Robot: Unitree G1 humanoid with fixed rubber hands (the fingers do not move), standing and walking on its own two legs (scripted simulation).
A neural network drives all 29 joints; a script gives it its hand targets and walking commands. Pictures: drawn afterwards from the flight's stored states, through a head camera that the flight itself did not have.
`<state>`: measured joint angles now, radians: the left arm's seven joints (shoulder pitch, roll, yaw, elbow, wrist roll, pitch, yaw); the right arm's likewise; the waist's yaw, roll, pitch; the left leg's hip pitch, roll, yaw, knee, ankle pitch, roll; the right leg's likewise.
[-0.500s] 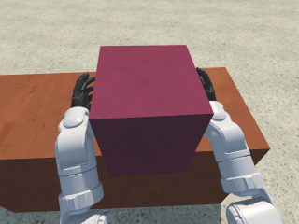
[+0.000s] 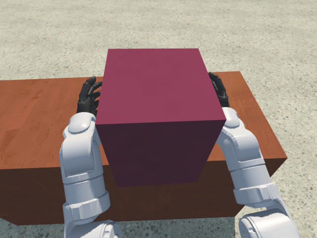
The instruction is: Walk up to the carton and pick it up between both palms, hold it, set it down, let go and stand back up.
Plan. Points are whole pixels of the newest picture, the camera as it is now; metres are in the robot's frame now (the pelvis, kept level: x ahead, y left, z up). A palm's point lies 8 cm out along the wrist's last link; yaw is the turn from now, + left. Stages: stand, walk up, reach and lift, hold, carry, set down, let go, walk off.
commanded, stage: hold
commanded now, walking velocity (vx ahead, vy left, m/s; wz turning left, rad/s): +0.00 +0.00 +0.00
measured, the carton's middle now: (155, 120) +0.35 +0.01 +0.14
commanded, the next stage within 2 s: set down in 1.82 s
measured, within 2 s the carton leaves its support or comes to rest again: neither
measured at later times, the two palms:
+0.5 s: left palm (86, 113) +0.34 +0.15 +0.18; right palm (218, 105) +0.36 -0.14 +0.17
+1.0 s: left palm (89, 111) +0.35 +0.15 +0.18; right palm (219, 103) +0.36 -0.14 +0.17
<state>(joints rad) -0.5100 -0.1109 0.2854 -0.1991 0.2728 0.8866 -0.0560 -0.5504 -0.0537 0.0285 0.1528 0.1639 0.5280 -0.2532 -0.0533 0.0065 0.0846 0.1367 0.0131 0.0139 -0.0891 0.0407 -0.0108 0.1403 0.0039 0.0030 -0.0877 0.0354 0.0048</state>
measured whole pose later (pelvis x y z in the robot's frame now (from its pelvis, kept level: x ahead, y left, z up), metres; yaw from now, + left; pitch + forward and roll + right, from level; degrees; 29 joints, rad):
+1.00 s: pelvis +0.00 +0.00 +0.00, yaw +0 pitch -4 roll +0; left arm -0.53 -0.11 0.30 -0.17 0.27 0.87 -0.05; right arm -0.58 -0.05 0.02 0.18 0.15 0.52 -0.24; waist -0.05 0.00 0.07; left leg 0.12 0.02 0.02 -0.09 0.04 -0.01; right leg 0.12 0.01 0.00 -0.09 0.04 0.00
